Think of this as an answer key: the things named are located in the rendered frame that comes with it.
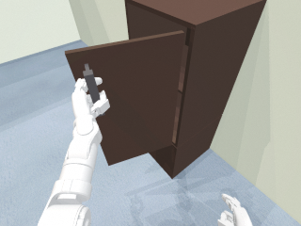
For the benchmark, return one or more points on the cupboard door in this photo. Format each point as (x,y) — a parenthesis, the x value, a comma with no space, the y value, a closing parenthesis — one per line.
(140,78)

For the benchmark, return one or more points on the robot left hand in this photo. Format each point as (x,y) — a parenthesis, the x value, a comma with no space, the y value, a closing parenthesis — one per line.
(82,103)

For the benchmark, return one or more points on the robot left forearm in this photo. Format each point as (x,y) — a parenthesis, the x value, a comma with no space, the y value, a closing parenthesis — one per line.
(74,184)

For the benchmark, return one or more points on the handle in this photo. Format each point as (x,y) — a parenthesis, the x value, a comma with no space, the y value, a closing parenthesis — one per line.
(91,85)

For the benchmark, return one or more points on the robot right hand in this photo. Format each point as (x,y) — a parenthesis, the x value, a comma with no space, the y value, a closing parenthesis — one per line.
(238,217)

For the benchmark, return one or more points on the left robot upper arm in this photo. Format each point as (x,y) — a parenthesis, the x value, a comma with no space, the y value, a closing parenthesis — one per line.
(66,215)

